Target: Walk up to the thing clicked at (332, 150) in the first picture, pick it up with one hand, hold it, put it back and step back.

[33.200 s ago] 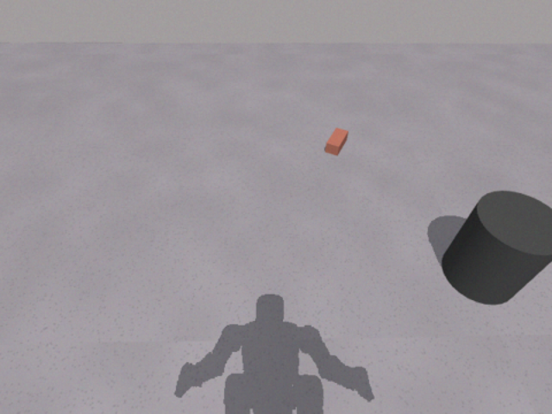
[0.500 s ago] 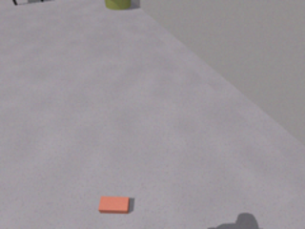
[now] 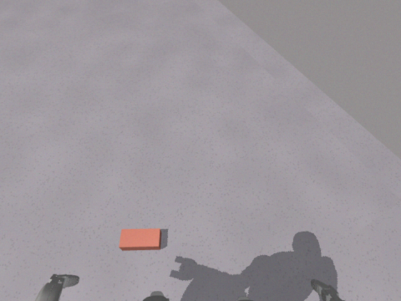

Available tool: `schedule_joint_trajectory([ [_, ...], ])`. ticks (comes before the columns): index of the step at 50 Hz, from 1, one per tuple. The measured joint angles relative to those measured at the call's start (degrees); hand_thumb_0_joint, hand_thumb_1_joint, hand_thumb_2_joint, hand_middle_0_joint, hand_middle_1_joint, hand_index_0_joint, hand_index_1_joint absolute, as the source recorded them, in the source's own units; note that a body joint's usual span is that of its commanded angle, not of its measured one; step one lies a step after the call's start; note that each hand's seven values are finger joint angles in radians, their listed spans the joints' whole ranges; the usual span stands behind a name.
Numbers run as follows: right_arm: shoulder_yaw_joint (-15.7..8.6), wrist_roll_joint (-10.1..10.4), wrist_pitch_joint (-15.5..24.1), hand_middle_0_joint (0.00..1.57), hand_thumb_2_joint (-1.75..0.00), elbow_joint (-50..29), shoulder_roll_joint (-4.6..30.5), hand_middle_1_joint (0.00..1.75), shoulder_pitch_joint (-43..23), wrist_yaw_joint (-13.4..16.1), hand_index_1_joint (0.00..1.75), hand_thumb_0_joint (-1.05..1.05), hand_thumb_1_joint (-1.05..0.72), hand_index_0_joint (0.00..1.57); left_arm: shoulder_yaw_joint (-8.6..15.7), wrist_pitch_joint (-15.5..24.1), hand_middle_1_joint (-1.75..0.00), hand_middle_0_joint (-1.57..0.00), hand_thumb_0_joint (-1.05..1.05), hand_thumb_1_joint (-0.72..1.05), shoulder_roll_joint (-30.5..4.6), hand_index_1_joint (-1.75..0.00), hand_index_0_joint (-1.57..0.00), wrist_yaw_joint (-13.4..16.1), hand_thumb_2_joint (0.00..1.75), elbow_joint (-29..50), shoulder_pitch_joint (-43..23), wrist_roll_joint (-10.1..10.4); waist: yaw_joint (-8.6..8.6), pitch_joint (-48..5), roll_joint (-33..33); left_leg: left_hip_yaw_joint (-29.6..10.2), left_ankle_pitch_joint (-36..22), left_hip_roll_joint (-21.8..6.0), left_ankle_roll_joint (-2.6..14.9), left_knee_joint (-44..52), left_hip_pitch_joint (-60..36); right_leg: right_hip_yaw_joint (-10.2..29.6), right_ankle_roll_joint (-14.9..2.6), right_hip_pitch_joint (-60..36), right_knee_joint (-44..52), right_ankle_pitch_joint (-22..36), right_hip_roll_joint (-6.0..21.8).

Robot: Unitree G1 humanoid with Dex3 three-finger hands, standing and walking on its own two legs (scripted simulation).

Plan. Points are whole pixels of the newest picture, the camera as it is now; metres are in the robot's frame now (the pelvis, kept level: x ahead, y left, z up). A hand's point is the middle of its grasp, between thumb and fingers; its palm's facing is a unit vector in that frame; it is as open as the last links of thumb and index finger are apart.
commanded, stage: rise first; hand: left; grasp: from above
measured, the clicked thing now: (141, 239) +0.42 +0.25 -0.70
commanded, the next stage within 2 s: none
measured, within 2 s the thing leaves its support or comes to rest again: neither
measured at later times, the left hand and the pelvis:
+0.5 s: hand out of the picture +0.13 +0.27 -0.21, palm faces -0.19 -0.86 -0.48, open 14.2 cm; pelvis -0.01 +0.00 -0.07, yaw +0 degrees
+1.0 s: hand (99, 274) +0.24 +0.31 -0.40, palm faces -0.47 -0.42 -0.78, open 14.2 cm; pelvis -0.07 +0.00 -0.26, yaw -3 degrees
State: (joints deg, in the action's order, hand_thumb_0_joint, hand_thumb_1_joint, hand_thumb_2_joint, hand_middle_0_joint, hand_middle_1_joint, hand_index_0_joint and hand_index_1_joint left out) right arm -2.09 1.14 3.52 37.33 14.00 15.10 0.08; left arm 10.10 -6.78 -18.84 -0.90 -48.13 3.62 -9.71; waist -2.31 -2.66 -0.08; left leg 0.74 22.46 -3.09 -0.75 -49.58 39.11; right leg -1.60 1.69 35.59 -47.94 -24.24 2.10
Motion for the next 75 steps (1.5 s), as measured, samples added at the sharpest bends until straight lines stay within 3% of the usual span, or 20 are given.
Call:
schedule_joint_trajectory([
  [7, -0.5, -0.6, 2.0, 0.21, -0.90, -2.0, 0.0, 0.30, -2.0, 1.0, 0.29, 0.01, -0.88, 0.20, -0.2, -1.7, -1.06, -0.06, 0.00, -0.47, -0.3, -1.06, -0.05, -0.5, 1.03, 9.9, 4.9, -1.1, 0.52, -1.5, -0.1, -0.8, 4.1, -0.2, -0.13, -9.0, 8.0, -0.3, -0.09, 7.6, -8.9, -4.2, -0.1],
  [16, 0.2, -1.0, 4.0, 0.21, -0.89, -4.8, -0.5, 0.30, -4.4, 1.2, 0.29, 0.01, -0.86, 0.20, -0.7, -4.2, -1.05, -0.05, 0.00, -0.52, -0.8, -1.06, -0.03, -1.3, 1.03, 17.1, 8.3, -3.4, 0.68, -3.4, -0.2, -1.9, 6.8, -0.5, -0.36, -15.7, 14.8, -1.0, -0.29, 14.0, -15.3, -7.1, -0.2],
  [25, 0.2, -1.3, 5.4, 0.21, -0.90, -6.3, -0.6, 0.30, -5.8, 0.3, 0.30, 0.01, -0.87, 0.20, -0.7, -3.5, -1.05, -0.06, 0.00, -0.54, -1.6, -1.06, -0.05, -1.1, 1.01, 22.4, 10.8, -5.9, 0.94, -4.8, -0.3, -2.7, 9.3, -0.6, -0.43, -23.5, 23.5, -1.2, -0.39, 22.4, -23.1, -9.8, -0.3],
  [28, 0.2, -1.3, 5.9, 0.21, -0.90, -6.2, -0.2, 0.30, -6.3, -0.1, 0.30, 0.01, -0.88, 0.20, -1.0, -2.1, -1.05, -0.06, 0.00, -0.55, -2.3, -1.06, -0.05, -0.9, 1.01, 22.1, 9.8, -7.6, 1.10, -5.3, -0.4, -3.0, 10.1, -0.5, -0.39, -26.8, 27.4, -1.2, -0.39, 26.2, -26.5, -10.8, -0.2],
  [32, -0.1, -1.5, 6.8, 0.21, -0.90, -5.5, 0.4, 0.30, -7.5, -0.8, 0.30, 0.01, -0.88, 0.20, -0.9, 1.4, -1.05, -0.06, 0.00, -0.56, -4.1, -1.06, -0.05, -0.5, 1.01, 18.4, 5.6, -11.4, 1.23, -6.3, -0.2, -3.1, 11.4, -0.3, -0.37, -32.6, 34.5, -1.0, -0.39, 33.3, -32.8, -12.5, 0.0],
  [41, -1.2, -1.7, 7.0, 0.21, -0.90, -2.3, 2.1, 0.30, -10.8, -2.1, 0.30, 0.01, -0.88, 0.20, -0.4, 11.6, -1.05, -0.07, -0.01, -0.55, -9.0, -1.06, -0.06, 1.4, 1.01, 9.9, -8.1, -23.2, 1.29, -7.4, 0.1, -3.8, 14.2, -0.4, -0.40, -48.8, 53.7, -0.2, -0.32, 52.6, -49.6, -15.9, -0.2],
  [52, -1.3, -2.9, 3.8, 0.21, -0.90, 2.2, 2.2, 0.30, -11.3, -3.7, 0.29, 0.01, -0.90, 0.20, 0.4, 18.6, -1.05, -0.08, 0.00, -0.57, -15.2, -1.06, -0.07, 4.7, 1.04, -1.3, -25.9, -36.3, 1.15, -4.8, -0.3, -5.9, 14.4, -0.8, -0.57, -65.2, 72.5, -0.6, -0.45, 71.0, -65.9, -16.4, -1.2],
  [64, 0.1, -4.6, -0.4, 0.21, -0.90, 4.9, 1.4, 0.30, -8.1, -4.8, 0.29, 0.01, -0.87, 0.20, 0.7, 24.1, -1.03, -0.06, 0.00, -0.55, -21.3, -1.04, -0.05, 7.8, 1.06, -12.0, -37.3, -46.7, -1.54, -1.9, -0.1, -8.2, 12.7, -0.5, -0.47, -75.1, 82.9, -1.5, -0.23, 80.6, -74.9, -14.6, -1.9],
  [75, 1.1, -7.0, -3.0, 0.21, -0.90, 6.0, 1.9, 0.30, -8.0, -5.8, 0.29, 0.01, -0.88, 0.20, 0.8, 26.8, -0.99, -0.06, 0.00, -0.55, -25.2, -1.00, -0.05, 13.4, 1.05, -20.8, -44.0, -55.8, -3.95, -1.2, 0.9, -9.5, 12.6, -0.1, -0.40, -81.0, 88.2, -2.1, 0.08, 85.1, -80.2, -14.6, -2.2],
])
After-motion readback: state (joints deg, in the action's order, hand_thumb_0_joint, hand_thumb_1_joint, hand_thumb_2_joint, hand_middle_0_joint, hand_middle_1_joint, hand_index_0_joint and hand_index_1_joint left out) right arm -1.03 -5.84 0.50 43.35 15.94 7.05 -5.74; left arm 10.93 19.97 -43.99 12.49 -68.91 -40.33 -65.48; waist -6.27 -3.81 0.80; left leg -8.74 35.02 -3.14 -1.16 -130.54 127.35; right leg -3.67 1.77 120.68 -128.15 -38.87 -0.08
